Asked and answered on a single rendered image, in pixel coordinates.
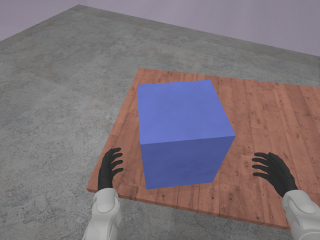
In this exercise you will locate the carton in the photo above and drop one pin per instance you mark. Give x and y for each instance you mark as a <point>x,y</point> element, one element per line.
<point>184,133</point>

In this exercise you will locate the right robot hand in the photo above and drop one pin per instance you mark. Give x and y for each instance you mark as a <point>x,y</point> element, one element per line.
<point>278,173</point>

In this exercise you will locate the left robot hand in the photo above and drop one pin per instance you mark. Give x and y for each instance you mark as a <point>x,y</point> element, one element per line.
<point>105,176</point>

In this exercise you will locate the left robot forearm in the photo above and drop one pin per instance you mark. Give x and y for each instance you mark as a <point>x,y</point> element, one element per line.
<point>106,216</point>

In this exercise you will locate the right robot forearm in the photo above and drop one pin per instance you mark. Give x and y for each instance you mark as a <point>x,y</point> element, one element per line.
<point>302,214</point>

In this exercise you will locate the table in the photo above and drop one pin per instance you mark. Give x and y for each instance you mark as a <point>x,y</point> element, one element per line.
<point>266,117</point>

